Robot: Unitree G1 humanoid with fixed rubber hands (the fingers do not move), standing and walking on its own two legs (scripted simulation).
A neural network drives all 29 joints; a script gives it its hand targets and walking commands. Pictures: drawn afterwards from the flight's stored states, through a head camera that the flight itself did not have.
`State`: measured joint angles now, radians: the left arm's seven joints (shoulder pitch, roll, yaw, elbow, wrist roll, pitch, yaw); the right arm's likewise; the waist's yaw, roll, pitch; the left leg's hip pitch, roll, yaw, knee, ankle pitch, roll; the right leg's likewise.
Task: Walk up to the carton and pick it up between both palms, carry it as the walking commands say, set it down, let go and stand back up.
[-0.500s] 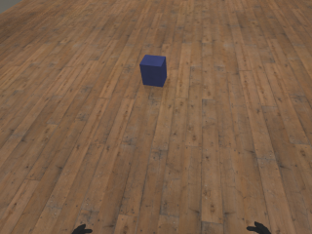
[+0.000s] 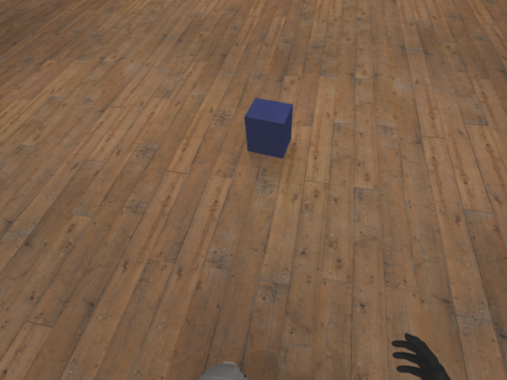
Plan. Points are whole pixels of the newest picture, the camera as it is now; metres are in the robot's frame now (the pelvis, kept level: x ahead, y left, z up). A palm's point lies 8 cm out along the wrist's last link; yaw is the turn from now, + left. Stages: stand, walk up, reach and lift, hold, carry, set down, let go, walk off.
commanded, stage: walk up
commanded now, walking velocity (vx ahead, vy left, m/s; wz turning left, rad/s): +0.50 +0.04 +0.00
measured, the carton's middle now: (269, 128) +1.36 +0.12 -0.63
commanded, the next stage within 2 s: none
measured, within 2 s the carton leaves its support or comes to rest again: neither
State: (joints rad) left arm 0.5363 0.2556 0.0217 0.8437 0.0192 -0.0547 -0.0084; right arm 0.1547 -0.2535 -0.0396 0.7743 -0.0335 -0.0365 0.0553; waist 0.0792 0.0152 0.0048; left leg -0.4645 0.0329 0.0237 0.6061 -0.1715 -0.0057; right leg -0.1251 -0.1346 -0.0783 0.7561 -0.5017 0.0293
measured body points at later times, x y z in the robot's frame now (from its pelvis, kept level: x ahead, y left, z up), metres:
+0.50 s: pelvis +0.22 -0.05 +0.03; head +0.25 -0.08 +0.48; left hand +0.26 +0.23 -0.08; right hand +0.32 -0.29 -0.12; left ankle +0.13 +0.12 -0.63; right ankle +0.24 -0.15 -0.72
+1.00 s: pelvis +0.42 +0.04 +0.02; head +0.44 +0.05 +0.47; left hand +0.45 +0.31 -0.12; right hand +0.53 -0.21 -0.10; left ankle +0.46 +0.17 -0.72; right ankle +0.33 -0.11 -0.64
